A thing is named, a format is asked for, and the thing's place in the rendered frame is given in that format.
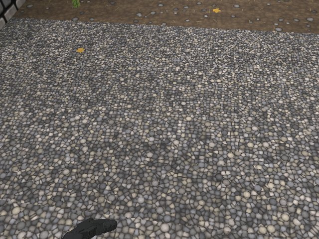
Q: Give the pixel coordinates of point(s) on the robot left hand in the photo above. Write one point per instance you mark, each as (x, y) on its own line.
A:
(90, 228)

